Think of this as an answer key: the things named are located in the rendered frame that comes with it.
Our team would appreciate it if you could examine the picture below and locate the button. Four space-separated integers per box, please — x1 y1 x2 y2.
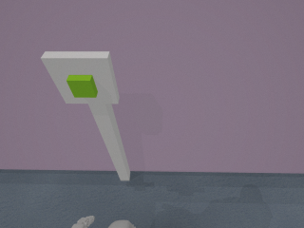
66 75 98 98

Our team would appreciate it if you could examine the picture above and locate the robot left hand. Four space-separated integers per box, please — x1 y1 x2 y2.
71 216 95 228

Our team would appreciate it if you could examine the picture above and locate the panel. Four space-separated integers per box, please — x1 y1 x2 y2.
41 51 130 181

